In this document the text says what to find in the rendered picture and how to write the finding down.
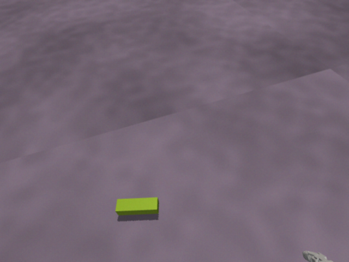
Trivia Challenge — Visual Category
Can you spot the carton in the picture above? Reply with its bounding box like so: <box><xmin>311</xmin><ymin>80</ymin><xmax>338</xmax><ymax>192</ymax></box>
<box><xmin>116</xmin><ymin>197</ymin><xmax>159</xmax><ymax>215</ymax></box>

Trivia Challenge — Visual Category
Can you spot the right robot hand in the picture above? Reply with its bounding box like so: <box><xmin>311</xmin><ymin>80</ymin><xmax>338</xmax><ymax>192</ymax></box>
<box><xmin>303</xmin><ymin>251</ymin><xmax>333</xmax><ymax>262</ymax></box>

